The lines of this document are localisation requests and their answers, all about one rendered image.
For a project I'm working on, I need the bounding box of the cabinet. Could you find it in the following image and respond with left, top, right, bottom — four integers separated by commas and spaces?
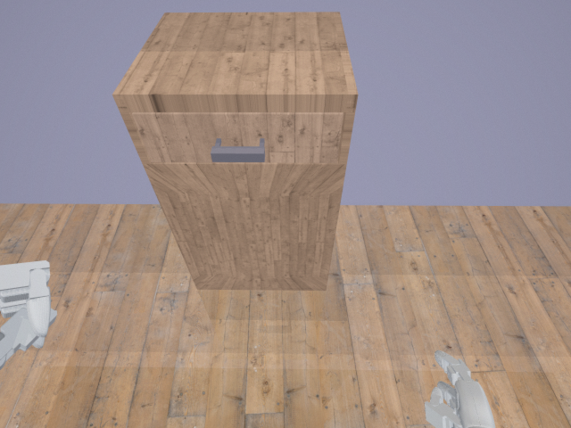
112, 12, 358, 291

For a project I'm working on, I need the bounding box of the drawer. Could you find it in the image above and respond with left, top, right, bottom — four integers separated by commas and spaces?
132, 112, 343, 163

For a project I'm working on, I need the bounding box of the handle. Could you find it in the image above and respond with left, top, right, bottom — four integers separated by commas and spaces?
211, 138, 265, 162

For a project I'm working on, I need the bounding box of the right robot hand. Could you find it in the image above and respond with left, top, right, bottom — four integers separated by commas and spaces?
425, 350, 495, 428

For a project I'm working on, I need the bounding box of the left robot hand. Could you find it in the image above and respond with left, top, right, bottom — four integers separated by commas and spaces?
0, 260, 57, 370

